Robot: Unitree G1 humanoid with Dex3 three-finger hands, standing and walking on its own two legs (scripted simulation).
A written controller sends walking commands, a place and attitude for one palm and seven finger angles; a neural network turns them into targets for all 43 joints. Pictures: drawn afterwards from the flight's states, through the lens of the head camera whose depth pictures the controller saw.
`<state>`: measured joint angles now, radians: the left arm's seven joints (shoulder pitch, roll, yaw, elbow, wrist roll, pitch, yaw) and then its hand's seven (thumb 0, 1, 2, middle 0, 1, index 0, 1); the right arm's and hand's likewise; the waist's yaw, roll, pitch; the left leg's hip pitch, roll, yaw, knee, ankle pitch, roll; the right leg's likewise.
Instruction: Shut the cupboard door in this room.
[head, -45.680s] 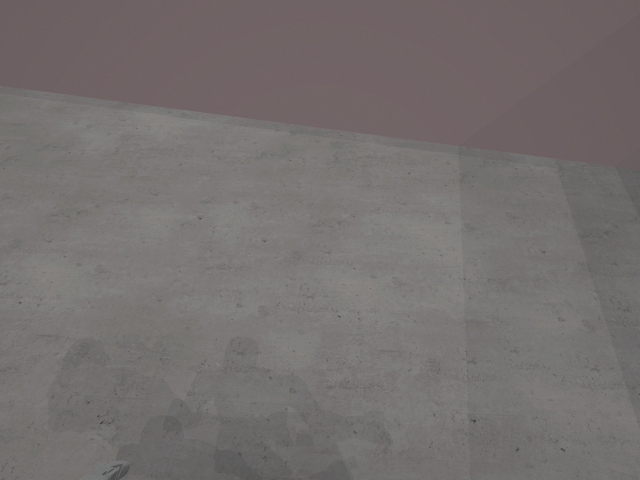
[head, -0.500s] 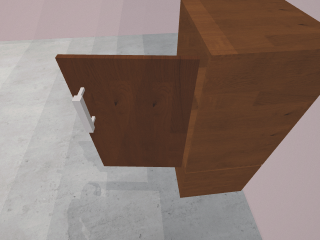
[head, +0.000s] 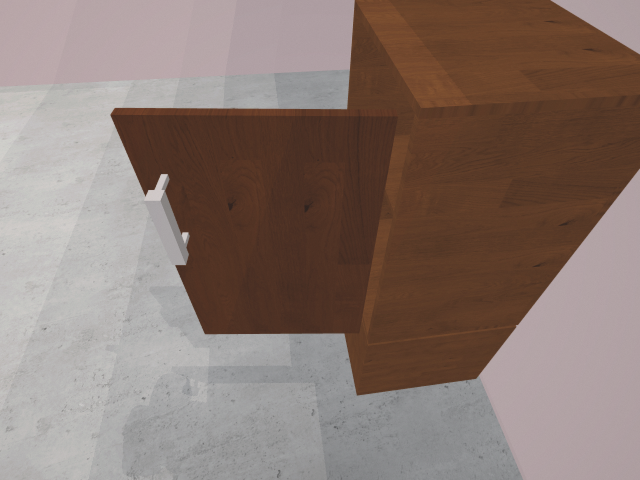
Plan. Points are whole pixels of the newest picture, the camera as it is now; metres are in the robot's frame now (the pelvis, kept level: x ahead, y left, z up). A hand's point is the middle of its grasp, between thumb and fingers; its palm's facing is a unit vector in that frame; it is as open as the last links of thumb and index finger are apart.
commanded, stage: come to a stop and stand still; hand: left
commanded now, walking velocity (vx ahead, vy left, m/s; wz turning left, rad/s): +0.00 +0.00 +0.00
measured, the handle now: (172, 220) +0.47 +0.27 +0.04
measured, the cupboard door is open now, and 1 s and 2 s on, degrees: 83 83 83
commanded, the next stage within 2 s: look again from close up in 0.48 s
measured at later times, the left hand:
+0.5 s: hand out of the picture -0.06 +0.18 -0.17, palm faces -0.01 -0.98 -0.19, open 7.4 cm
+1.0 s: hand out of the picture -0.05 +0.17 -0.17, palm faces +0.01 -0.99 -0.15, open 7.4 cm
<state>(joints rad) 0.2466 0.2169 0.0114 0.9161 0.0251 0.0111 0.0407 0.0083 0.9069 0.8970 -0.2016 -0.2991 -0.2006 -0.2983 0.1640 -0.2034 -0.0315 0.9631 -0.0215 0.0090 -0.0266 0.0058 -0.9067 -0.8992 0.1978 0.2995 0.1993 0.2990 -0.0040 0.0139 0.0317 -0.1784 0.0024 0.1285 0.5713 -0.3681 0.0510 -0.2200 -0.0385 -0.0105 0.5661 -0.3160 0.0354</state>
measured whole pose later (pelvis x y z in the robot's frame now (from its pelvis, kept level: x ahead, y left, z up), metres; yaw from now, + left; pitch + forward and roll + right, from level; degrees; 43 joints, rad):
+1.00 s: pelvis -0.04 +0.01 +0.01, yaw +0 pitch -1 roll +0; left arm 0.33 0.12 -0.01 1.08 0.03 -0.01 0.05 0.01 0.91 0.90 -0.20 -0.30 -0.20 -0.30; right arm 0.26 -0.14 -0.02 1.13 -0.01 0.00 -0.02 0.01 -0.92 -0.90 0.20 0.30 0.20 0.30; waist 0.00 -0.02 0.04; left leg -0.18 -0.03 0.14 0.43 -0.24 0.08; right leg -0.22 -0.06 0.00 0.43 -0.19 0.06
